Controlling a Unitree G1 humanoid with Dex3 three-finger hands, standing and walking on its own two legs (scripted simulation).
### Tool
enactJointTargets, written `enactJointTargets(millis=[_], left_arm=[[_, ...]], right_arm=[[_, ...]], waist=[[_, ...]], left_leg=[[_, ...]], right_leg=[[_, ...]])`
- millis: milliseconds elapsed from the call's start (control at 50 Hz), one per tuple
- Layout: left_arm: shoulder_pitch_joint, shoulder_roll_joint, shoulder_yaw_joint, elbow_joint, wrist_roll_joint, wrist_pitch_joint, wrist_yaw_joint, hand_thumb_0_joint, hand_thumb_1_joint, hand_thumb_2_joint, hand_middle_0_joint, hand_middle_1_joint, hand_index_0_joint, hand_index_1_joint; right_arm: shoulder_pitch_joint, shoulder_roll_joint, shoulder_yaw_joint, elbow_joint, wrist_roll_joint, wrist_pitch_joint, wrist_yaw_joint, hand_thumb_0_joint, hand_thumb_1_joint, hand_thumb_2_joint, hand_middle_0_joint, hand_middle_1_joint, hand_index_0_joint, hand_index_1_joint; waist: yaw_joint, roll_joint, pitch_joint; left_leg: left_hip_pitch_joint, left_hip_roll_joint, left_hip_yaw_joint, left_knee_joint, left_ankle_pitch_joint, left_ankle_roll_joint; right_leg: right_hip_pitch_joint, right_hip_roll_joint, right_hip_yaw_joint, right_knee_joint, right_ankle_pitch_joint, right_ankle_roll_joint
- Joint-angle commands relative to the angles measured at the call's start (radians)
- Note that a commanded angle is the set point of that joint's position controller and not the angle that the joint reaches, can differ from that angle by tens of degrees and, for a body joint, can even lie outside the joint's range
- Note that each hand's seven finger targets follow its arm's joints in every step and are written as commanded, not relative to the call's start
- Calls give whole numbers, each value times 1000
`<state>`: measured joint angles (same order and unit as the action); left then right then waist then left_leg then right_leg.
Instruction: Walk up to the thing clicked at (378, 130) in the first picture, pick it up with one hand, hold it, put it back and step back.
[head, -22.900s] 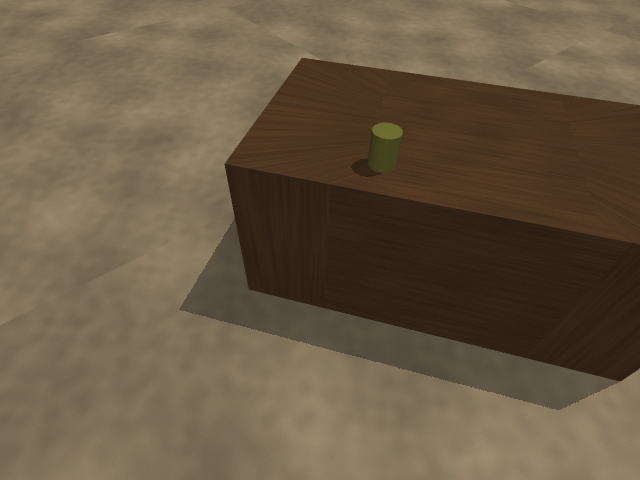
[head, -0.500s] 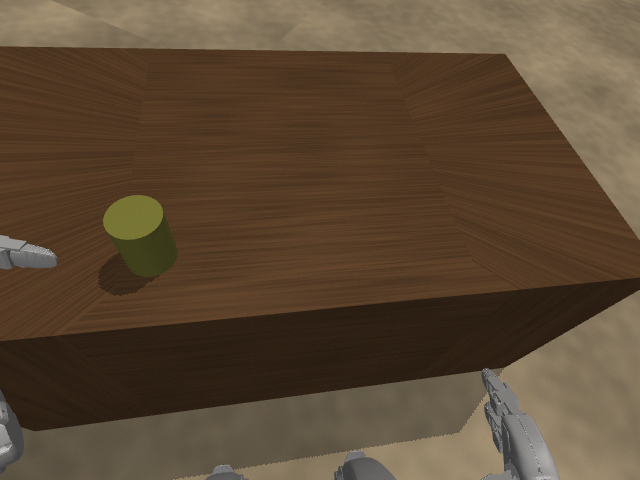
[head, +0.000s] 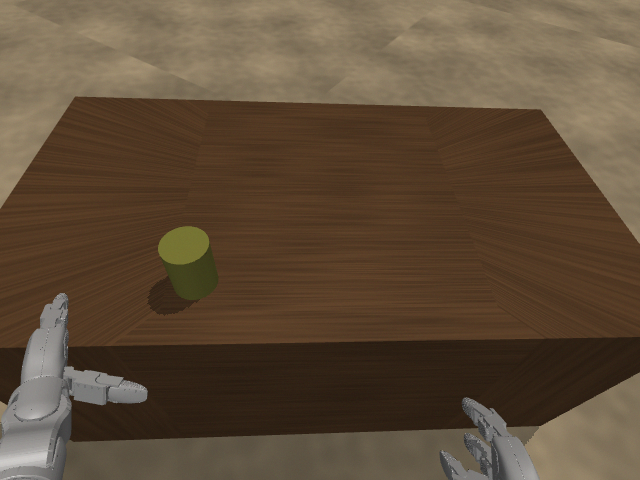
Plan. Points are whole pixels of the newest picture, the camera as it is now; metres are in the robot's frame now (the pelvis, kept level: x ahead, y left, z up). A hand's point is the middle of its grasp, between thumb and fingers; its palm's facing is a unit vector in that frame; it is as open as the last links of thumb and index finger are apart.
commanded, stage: home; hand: left
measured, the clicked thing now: (190, 264) +0.49 +0.21 -0.08
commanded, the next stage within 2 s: none
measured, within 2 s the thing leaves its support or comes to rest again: neither
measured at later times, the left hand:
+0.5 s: hand out of the picture +0.14 +0.16 -0.07, palm faces +0.14 -0.95 -0.26, open 17.6 cm
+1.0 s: hand out of the picture +0.14 +0.17 -0.06, palm faces +0.14 -0.95 -0.28, open 17.6 cm
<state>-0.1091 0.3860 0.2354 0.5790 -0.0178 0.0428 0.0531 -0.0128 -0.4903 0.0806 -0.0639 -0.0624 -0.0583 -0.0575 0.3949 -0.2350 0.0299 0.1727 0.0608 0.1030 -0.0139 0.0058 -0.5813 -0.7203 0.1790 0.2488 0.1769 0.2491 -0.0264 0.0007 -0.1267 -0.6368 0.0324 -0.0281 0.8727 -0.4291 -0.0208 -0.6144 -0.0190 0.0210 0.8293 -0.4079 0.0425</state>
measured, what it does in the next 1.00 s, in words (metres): stands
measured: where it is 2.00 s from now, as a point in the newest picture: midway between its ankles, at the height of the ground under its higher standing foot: outside the picture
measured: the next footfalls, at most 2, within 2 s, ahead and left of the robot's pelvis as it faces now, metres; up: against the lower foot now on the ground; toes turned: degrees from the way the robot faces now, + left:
none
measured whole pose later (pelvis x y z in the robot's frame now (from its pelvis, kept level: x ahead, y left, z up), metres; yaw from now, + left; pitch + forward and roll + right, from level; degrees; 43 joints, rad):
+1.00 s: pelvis -0.02 -0.02 -0.01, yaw +1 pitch +7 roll -1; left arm 0.47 0.20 -0.01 0.01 -0.01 0.18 0.14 -0.01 -0.56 0.04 -0.05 -0.05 -0.05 -0.04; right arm 0.28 -0.21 0.01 0.50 0.02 -0.11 -0.15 0.02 -0.90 -0.90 0.21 0.30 0.20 0.30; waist -0.01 0.03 -0.09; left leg -0.63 0.04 -0.06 0.96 -0.44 -0.05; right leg -0.61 -0.01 -0.01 0.93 -0.44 0.02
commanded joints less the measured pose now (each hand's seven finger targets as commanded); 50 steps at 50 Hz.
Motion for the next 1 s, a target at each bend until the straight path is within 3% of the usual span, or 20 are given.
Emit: enactJointTargets(millis=[0, 60, 80, 120, 140, 180, 200, 220, 260, 320, 360, 460, 520, 560, 600, 680, 820, 900, 920, 980], left_arm=[[-65, 195, 40, -418, -18, -66, 42, 0, -515, 81, -57, -63, -58, -63], [61, 120, -8, -493, -26, -59, 51, 0, -549, 60, -54, -57, -55, -57], [92, 228, 109, -568, -24, -50, 88, 0, -576, 45, -55, -55, -55, -56], [302, -2, -92, -576, -31, -22, 73, 0, -580, 47, -60, -61, -60, -61], [257, 29, -81, -671, -35, -18, 81, 0, -582, 42, -55, -54, -55, -55], [421, -92, -171, -553, -33, 6, 73, 0, -586, 39, -52, -52, -52, -52], [432, -71, -159, -585, -29, 8, 75, 0, -567, 48, -50, -52, -51, -52], [477, -113, -190, -535, -25, 15, 70, 0, -565, 49, -51, -52, -51, -52], [410, -52, -169, -688, -19, 3, 70, 0, -578, 41, -47, -49, -48, -48], [435, -30, -157, -721, -11, 8, 79, 0, -564, 50, -49, -51, -49, -50], [482, -63, -180, -684, -7, 18, 80, 0, -593, 34, -45, -47, -46, -46], [471, -34, -154, -737, 2, 35, 90, 0, -605, 27, -44, -45, -45, -44], [553, -106, -209, -633, 2, 55, 88, 0, -611, 17, -42, -43, -44, -41], [559, -103, -208, -647, 3, 60, 87, 0, -611, 24, -43, -45, -45, -43], [508, -73, -202, -740, 2, 57, 87, 0, -600, 29, -44, -46, -46, -45], [537, -66, -172, -694, 3, 64, 88, 0, -611, 23, -42, -45, -44, -43], [529, -63, -177, -769, 6, 68, 89, 0, -577, 45, -46, -52, -49, -50], [539, -94, -203, -744, 9, 80, 90, 0, -571, 48, -47, -53, -49, -51], [512, -64, -182, -817, 8, 75, 96, 0, -582, 42, -45, -52, -48, -49], [565, -84, -193, -750, 10, 89, 95, 0, -566, 51, -47, -54, -49, -52]], right_arm=[[-73, -92, -43, -193, -3, -67, -32, 0, -787, -840, 190, 283, 190, 283], [-48, -89, -47, -167, -10, -69, -47, 0, -721, -802, 184, 272, 184, 272], [-52, -141, -84, 116, 7, -55, -70, 0, -700, -788, 181, 268, 181, 268], [-78, -98, -57, 64, 2, -69, -80, 0, -673, -773, 179, 264, 179, 264], [-84, -103, -61, 72, 1, -75, -84, 0, -737, -811, 185, 275, 185, 275], [-110, -98, -61, 108, -4, -85, -90, 0, -760, -824, 188, 279, 188, 279], [-125, -107, -68, 113, -7, -92, -92, 0, -806, -851, 192, 286, 192, 286], [-143, -106, -71, 115, -10, -99, -95, 0, -836, -869, 196, 292, 195, 291], [-160, -107, -72, 123, -16, -104, -100, 0, -882, -896, 200, 299, 200, 299], [-186, -100, -68, 128, -23, -128, -114, 0, -809, -853, 193, 287, 193, 287], [-187, -91, -64, 139, -30, -145, -123, 0, -865, -886, 199, 296, 199, 296], [-199, -84, -59, 152, -41, -177, -143, 0, -894, -903, 201, 301, 201, 301], [-207, -74, -54, 163, -43, -201, -140, 0, -891, -902, 201, 301, 201, 301], [-216, -79, -56, 158, -43, -210, -139, 0, -893, -903, 201, 301, 201, 301], [-221, -89, -61, 150, -40, -221, -133, 0, -894, -903, 201, 301, 201, 301], [-221, -82, -59, 156, -40, -243, -131, 0, -894, -903, 201, 301, 201, 301], [-202, -90, -65, 155, -41, -260, -138, 0, -896, -904, 201, 301, 201, 301], [-191, -89, -63, 168, -43, -270, -140, 0, -896, -904, 201, 301, 201, 301], [-184, -88, -65, 168, -44, -271, -144, 0, -896, -904, 201, 301, 201, 301], [-181, -87, -63, 174, -47, -275, -144, 0, -896, -904, 201, 301, 201, 301]], waist=[[33, 115, -238], [29, 113, -189], [35, 158, -181], [13, 100, -133], [11, 126, -148], [-12, 76, -46], [-1, 65, -64], [-13, 5, -46], [-7, 29, -74], [1, -13, -74], [-7, -31, -78], [0, -2, -101], [2, -32, -9], [12, -29, -7], [15, -10, -19], [16, -38, 21], [11, 18, -68], [3, 40, -48], [8, 60, -92], [10, 15, -55]], left_leg=[[184, -18, 51, -132, 319, 3], [173, -22, 58, -131, 295, 4], [219, -21, 41, -138, 294, 1], [216, -20, 46, -138, 302, 7], [220, -17, 37, -140, 299, 2], [181, -15, 35, -137, 265, 6], [168, -13, 31, -131, 256, 7], [146, -10, 32, -117, 256, 14], [149, -15, 34, -109, 231, 17], [126, -21, 39, -95, 165, 27], [117, -26, 44, -81, 149, 32], [105, -33, 53, -69, 88, 32], [49, -34, 49, -78, 8, 31], [41, -34, 47, -86, -13, 29], [43, -34, 44, -89, -17, 27], [12, -32, 43, -77, -28, 29], [65, -32, 45, -76, 21, 26], [70, -28, 37, -83, 18, 22], [84, -29, 37, -72, 55, 20], [62, -25, 30, -62, 93, 23]], right_leg=[[163, 23, -63, -79, 281, -53], [160, 19, -60, -82, 271, -48], [182, 30, -67, -93, 274, -53], [166, 34, -70, -103, 280, -49], [160, 36, -76, -92, 273, -53], [112, 39, -85, -97, 242, -50], [112, 40, -88, -91, 234, -50], [104, 40, -91, -90, 240, -45], [95, 36, -87, -84, 221, -43], [89, 29, -77, -98, 163, -35], [90, 25, -65, -98, 156, -30], [101, 11, -42, -121, 84, -25], [60, 6, -30, -144, -26, -27], [60, 5, -33, -148, -55, -30], [60, 6, -36, -144, -56, -29], [44, 8, -33, -146, -76, -27], [60, 24, -55, -99, 2, -37], [42, 33, -71, -82, 13, -42], [61, 31, -69, -77, 46, -44], [59, 34, -80, -67, 83, -40]])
